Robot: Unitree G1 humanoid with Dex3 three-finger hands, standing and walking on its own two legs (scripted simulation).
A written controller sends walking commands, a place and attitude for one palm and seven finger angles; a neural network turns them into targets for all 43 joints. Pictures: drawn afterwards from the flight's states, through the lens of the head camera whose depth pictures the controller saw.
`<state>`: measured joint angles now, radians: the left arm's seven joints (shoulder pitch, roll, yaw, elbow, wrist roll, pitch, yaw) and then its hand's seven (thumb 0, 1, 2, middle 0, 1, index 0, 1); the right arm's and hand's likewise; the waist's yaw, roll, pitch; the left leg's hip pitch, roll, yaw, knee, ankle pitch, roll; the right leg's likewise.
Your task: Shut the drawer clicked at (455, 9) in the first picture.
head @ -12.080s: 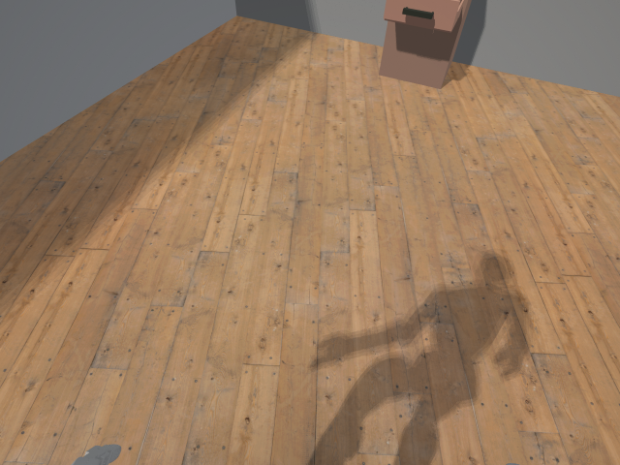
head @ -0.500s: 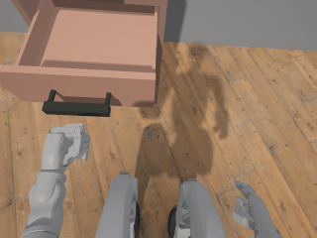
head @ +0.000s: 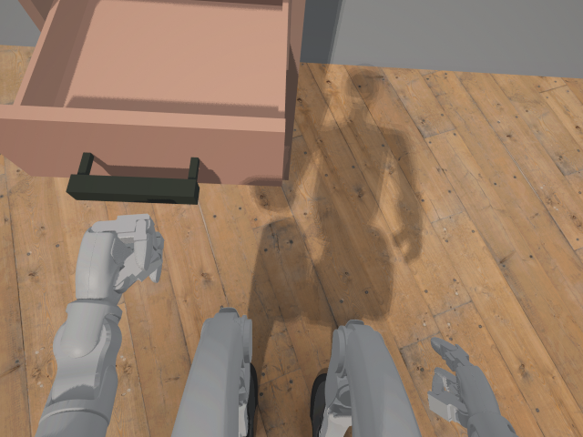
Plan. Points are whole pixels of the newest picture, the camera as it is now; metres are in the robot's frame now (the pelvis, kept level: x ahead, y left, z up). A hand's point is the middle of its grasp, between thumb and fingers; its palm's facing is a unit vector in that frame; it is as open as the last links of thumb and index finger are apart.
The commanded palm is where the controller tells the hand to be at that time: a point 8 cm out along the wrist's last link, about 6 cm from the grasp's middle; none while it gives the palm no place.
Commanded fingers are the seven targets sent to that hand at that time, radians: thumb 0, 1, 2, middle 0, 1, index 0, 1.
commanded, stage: bring the fist close to the handle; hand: left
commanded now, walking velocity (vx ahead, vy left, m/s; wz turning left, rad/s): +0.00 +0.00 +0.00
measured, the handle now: (138, 175) +0.44 +0.24 -0.01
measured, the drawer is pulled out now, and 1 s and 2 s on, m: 0.25 0.18 0.06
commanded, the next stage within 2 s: push the drawer shut in 0.06 s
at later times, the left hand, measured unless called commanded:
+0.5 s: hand (158, 230) +0.36 +0.20 -0.01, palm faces +0.02 -1.00 -0.06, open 3.2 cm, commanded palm +0.36 +0.24 -0.01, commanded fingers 0.00 0.90 0.90 -1.40 -1.60 -1.40 -1.60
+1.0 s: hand (165, 186) +0.43 +0.20 -0.01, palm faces +0.03 -1.00 -0.06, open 3.2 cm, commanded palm +0.43 +0.23 -0.01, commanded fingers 0.00 0.90 0.90 -1.40 -1.60 -1.40 -1.60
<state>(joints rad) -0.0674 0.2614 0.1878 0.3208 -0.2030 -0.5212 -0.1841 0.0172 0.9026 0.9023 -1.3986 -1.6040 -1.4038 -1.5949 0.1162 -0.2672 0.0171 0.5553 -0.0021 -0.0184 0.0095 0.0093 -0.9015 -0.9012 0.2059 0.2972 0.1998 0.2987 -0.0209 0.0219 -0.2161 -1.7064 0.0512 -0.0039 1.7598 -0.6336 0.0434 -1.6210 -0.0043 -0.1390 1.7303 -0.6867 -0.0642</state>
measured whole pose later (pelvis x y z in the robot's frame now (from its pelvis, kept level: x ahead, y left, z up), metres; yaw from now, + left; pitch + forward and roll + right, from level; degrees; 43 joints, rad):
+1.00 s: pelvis -0.01 +0.01 +0.00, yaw -1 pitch +34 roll -5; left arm -0.52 0.36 0.28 0.72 -0.14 -0.51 -0.18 0.01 0.87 0.94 -1.40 -1.60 -1.40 -1.59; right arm 0.16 -0.28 0.04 0.60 -0.02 0.00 -0.01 0.01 -0.90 -0.90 0.21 0.30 0.20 0.30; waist -0.09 0.03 -0.20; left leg -1.76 0.05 -0.01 1.76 -0.61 0.05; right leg -1.66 0.00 -0.15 1.72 -0.65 -0.06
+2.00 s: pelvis -0.01 +0.00 -0.02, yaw -3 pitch +38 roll -7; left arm -0.99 0.60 0.44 1.08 -0.03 -0.47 -0.20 0.03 0.84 0.92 -1.40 -1.60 -1.40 -1.59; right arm 0.22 -0.27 0.08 0.60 -0.06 0.12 0.01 0.00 -0.90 -0.90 0.21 0.30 0.20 0.30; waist -0.20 0.03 -0.15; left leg -1.88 0.07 -0.04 1.82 -0.61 0.05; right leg -1.78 0.02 -0.17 1.76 -0.64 -0.06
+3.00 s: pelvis -0.04 +0.01 -0.05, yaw -6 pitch +39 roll -12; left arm -1.42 0.94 0.38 1.25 0.12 -0.29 -0.22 -0.01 0.63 0.93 -1.40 -1.60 -1.40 -1.59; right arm 0.29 -0.27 0.18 0.58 -0.08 0.10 0.02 0.00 -0.90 -0.90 0.21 0.30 0.20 0.30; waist -0.36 0.01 -0.07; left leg -2.04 0.07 -0.07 1.89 -0.55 0.07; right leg -1.91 0.01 -0.20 1.79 -0.58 -0.05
